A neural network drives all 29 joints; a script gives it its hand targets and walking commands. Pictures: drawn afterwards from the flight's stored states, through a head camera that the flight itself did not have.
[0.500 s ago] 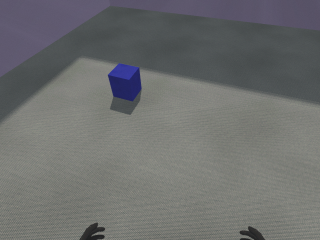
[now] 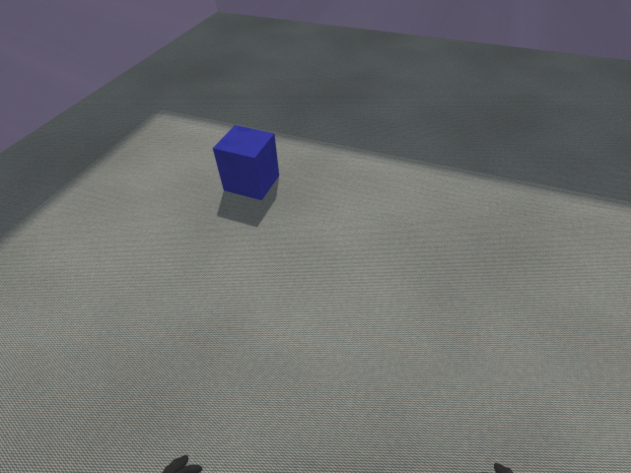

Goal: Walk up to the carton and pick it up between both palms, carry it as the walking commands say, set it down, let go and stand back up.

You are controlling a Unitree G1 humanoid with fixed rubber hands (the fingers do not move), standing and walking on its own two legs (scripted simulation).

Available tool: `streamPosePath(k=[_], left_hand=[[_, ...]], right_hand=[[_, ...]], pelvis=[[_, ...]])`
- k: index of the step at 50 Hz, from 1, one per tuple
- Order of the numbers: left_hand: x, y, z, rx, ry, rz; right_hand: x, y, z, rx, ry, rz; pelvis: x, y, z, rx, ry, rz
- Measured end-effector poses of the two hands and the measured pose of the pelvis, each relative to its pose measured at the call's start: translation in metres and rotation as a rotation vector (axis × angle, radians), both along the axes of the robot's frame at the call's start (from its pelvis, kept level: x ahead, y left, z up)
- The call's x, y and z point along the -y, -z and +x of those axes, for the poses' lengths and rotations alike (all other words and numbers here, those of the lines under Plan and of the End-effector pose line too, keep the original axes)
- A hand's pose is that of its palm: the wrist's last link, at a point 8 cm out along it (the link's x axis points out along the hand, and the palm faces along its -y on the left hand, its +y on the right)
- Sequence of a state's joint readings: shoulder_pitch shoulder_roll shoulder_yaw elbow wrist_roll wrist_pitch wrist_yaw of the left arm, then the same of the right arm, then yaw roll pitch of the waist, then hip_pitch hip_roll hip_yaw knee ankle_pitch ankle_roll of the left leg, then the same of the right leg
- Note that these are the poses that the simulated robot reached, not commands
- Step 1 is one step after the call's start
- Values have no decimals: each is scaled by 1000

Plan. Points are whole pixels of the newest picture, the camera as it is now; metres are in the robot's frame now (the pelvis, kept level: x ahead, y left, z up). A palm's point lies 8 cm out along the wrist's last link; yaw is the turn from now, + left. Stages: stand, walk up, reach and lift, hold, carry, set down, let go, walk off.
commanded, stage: stand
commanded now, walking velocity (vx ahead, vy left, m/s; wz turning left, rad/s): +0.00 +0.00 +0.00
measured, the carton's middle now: (248, 162) +1.52 +0.41 -0.64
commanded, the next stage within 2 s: walk up in 0.08 s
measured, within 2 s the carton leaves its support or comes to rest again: neither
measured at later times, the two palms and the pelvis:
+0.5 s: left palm out of the picture +0.01 +0.28 -0.13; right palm out of the picture +0.11 -0.23 -0.11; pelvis -0.03 +0.01 -0.01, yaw +9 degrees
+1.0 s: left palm out of the picture +0.15 +0.37 -0.09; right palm out of the picture +0.07 -0.16 -0.08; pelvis +0.06 +0.09 +0.02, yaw +22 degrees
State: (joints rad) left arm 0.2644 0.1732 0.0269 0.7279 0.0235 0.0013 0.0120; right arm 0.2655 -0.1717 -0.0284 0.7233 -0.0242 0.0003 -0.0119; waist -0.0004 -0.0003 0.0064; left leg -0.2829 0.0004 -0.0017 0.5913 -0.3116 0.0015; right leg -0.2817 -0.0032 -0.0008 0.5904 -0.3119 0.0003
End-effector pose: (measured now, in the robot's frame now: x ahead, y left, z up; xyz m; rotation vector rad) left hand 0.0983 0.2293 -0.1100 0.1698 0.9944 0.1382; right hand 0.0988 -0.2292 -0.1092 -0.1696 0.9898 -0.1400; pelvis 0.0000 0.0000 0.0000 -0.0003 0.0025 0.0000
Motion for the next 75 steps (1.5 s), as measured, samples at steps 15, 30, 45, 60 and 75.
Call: streamPosePath(k=[15,30,45,60,75], left_hand=[[-6,8,-21,-71,-32,16],[-77,33,-107,-98,-237,33],[-138,-16,-7,45,-242,-12],[-130,-14,211,220,-197,1],[-79,-11,26,-387,-739,-42]], right_hand=[[6,6,-20,-61,30,-5],[-37,-8,27,6,-182,-81],[-62,-30,-43,-307,-157,-129],[-63,9,66,-522,-171,-117],[-210,8,440,-140,-650,-27]], pelvis=[[1,0,-3,-2,-15,-3],[-38,14,-30,-22,-219,-28],[-84,-24,24,-21,-344,-76],[-87,6,177,-50,-463,-33],[-129,-17,313,-8,-629,16]])
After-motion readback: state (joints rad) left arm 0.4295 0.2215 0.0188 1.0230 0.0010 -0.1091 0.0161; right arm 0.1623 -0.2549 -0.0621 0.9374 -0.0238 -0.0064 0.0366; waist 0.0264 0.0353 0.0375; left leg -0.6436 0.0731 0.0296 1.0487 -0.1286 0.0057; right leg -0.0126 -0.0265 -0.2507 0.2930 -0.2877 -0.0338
